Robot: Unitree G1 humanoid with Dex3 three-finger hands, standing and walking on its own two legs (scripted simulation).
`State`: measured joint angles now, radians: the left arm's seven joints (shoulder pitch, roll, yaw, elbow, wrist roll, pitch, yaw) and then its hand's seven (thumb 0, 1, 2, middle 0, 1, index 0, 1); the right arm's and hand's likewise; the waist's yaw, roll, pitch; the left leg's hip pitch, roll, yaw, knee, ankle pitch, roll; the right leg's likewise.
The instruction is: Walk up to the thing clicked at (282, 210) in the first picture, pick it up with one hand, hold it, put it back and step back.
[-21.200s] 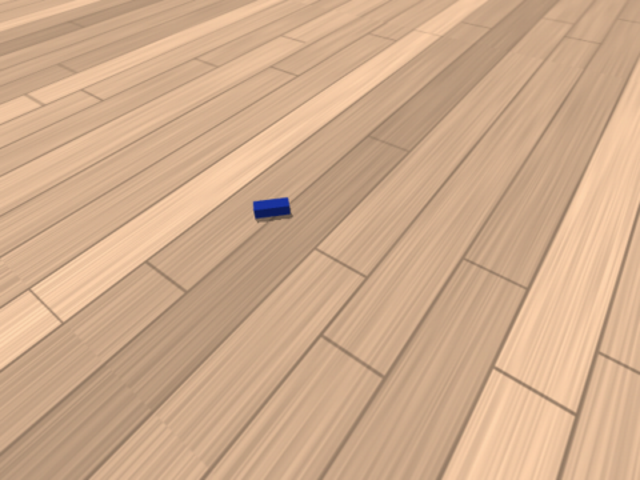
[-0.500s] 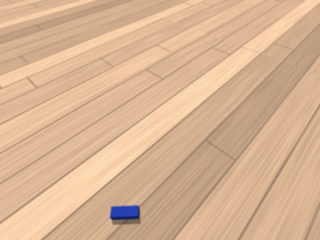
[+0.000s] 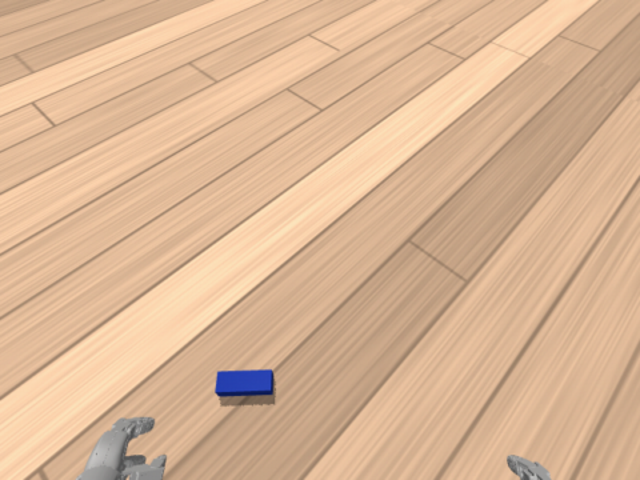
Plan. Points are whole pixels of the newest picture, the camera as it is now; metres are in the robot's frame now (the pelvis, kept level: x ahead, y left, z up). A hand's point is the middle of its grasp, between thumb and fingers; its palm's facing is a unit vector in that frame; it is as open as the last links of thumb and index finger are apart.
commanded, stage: rise first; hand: left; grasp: from above
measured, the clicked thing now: (245, 383) +0.43 +0.24 -0.74
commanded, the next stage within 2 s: none
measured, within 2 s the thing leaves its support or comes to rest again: neither
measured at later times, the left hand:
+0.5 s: hand out of the picture +0.14 +0.27 -0.21, palm faces -0.17 -0.87 -0.46, open 14.2 cm
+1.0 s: hand (178, 441) +0.23 +0.30 -0.39, palm faces -0.44 -0.50 -0.75, open 14.2 cm
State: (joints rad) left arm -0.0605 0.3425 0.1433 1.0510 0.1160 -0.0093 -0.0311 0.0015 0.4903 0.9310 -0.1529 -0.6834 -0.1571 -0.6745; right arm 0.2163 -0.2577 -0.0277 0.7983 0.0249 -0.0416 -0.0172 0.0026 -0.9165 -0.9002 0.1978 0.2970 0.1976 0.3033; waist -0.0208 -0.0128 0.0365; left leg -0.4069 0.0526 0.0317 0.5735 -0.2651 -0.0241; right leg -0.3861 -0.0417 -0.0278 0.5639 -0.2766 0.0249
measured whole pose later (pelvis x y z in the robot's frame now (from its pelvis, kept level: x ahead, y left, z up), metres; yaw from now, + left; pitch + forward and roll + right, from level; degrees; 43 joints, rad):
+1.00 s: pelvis -0.05 +0.01 -0.25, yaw -1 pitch +33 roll -3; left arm -0.20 0.47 0.14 0.70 0.69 -0.09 0.09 -0.01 -0.56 1.01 -0.09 -1.04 -0.08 -1.05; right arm 0.05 -0.28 -0.07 0.63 -0.01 -0.14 0.05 0.01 -0.90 -0.90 0.20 0.30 0.20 0.30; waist -0.02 0.01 -0.17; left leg -1.72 0.06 -0.05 1.82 -0.68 -0.02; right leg -1.67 -0.05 -0.01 1.79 -0.70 0.04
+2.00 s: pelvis -0.08 +0.01 -0.43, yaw -6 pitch +33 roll -7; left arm -0.84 0.76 0.15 1.37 1.31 -0.33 0.39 0.00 -0.52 1.00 -0.08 -0.99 -0.08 -0.98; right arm 0.08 -0.26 -0.01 0.78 -0.16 -0.01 0.13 0.00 -0.90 -0.90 0.20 0.30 0.20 0.30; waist -0.15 -0.03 -0.06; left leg -2.30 0.04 -0.15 2.39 -0.67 -0.02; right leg -2.21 -0.01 -0.03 2.33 -0.69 0.05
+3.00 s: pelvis -0.08 +0.01 -0.45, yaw -7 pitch +33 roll -8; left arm -0.91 0.80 0.16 1.47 1.31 -0.29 0.44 0.00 -0.54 1.02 -0.09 -1.02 -0.08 -1.02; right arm 0.10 -0.27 0.04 0.77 -0.19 -0.04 0.15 0.00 -0.91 -0.90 0.20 0.30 0.20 0.30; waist -0.21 -0.03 -0.02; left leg -2.36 0.03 -0.18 2.47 -0.69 -0.02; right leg -2.26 0.00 -0.05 2.38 -0.70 0.06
